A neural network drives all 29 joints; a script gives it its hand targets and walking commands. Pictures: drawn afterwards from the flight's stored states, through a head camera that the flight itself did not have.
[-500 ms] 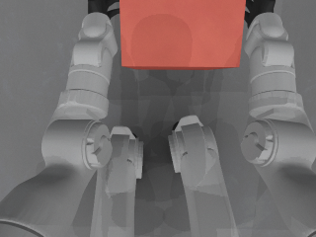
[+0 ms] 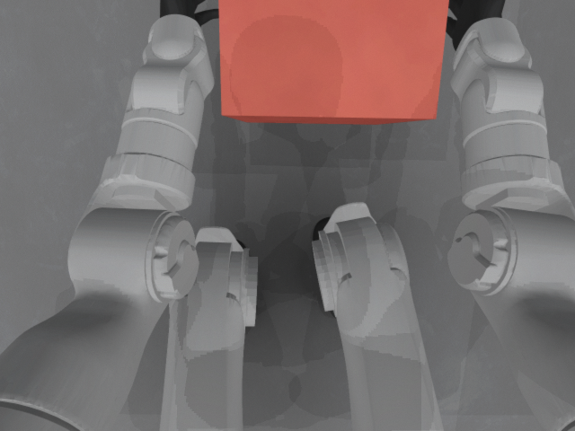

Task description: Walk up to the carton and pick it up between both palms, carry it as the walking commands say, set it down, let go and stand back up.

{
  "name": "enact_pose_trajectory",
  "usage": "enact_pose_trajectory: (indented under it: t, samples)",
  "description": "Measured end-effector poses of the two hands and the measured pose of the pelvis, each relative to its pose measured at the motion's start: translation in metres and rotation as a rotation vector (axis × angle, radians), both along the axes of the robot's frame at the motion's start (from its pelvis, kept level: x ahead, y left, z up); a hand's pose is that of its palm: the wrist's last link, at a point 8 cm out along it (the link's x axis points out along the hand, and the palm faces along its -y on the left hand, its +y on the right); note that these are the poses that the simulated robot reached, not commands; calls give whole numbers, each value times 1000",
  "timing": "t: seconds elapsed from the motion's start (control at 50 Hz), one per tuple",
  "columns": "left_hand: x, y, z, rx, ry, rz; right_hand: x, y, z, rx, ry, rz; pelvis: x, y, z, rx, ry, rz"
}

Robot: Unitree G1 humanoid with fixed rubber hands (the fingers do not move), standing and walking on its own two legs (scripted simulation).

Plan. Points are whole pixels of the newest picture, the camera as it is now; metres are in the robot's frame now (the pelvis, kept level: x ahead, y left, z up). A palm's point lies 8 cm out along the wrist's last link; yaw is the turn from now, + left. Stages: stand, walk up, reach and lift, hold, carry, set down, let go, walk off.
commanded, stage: set down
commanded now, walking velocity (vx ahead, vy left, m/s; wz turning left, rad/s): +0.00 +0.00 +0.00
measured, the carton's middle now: (322, 15) +0.55 -0.12 -0.23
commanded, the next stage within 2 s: none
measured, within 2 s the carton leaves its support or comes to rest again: rests again in 0.60 s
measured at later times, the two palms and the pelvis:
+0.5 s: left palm (182, 25) +0.54 +0.05 -0.17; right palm (459, 33) +0.49 -0.26 -0.17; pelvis +0.00 +0.00 -0.01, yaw +0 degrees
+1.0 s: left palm (180, 30) +0.54 +0.06 -0.19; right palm (450, 40) +0.49 -0.25 -0.19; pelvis +0.00 +0.00 -0.02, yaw +0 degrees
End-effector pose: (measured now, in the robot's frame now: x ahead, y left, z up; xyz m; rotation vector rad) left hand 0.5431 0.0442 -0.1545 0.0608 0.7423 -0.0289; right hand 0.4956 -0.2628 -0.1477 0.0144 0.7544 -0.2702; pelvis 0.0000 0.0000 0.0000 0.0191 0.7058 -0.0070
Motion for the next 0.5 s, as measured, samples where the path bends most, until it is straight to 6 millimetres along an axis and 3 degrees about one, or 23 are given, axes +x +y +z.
enact_pose_trajectory:
  t: [0.5]
  samples:
    - [1, 6, -20, 21, 19, -19, -3, 4, -25, 10, 30, 30, 0, -1, -10, -3, -49, 5]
